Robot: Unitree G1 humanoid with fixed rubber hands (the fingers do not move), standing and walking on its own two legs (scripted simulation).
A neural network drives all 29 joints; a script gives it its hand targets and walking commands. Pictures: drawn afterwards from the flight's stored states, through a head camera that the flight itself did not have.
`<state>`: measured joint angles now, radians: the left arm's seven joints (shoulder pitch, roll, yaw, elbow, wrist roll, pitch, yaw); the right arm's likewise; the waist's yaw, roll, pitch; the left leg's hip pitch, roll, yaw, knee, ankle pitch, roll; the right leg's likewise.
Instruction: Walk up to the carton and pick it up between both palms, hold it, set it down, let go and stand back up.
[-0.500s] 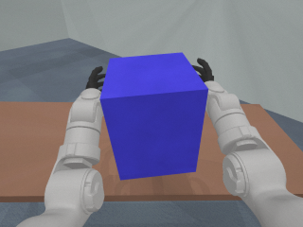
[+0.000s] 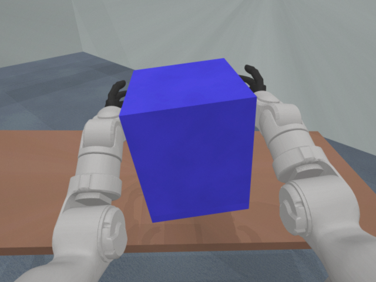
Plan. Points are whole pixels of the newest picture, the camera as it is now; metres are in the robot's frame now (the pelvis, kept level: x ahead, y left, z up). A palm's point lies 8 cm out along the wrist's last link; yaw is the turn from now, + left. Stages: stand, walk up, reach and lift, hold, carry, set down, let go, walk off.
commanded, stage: hold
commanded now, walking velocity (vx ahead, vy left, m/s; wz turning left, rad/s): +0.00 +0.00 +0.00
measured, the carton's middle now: (189, 137) +0.37 +0.00 +0.20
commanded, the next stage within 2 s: none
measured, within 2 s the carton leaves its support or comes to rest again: neither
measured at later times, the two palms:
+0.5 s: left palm (111, 108) +0.37 +0.15 +0.27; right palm (259, 92) +0.38 -0.14 +0.30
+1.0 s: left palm (109, 100) +0.37 +0.15 +0.29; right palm (263, 85) +0.38 -0.14 +0.32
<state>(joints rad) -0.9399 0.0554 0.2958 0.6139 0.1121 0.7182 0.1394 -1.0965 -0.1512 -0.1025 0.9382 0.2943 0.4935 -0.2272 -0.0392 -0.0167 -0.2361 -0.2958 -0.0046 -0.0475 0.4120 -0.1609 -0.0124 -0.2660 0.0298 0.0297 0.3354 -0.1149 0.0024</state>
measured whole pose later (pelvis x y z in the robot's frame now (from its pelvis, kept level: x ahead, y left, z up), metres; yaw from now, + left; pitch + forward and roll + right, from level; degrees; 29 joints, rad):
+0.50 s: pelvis +0.00 +0.00 +0.00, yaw +0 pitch +2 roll -1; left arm -0.96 0.06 0.30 0.57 0.13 0.83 0.14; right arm -1.13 -0.19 -0.04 0.93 0.37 0.58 -0.25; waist -0.04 -0.02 -0.27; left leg -0.30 0.00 -0.05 0.42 -0.16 -0.01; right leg -0.27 0.03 0.03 0.34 -0.11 0.00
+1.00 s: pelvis +0.00 +0.00 +0.00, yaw +0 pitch +2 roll -1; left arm -1.01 0.06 0.31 0.57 0.16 0.85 0.11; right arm -1.16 -0.20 -0.07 0.93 0.37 0.61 -0.25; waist -0.04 -0.02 -0.27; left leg -0.30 0.00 -0.05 0.42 -0.16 -0.01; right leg -0.27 0.03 0.03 0.35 -0.11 0.00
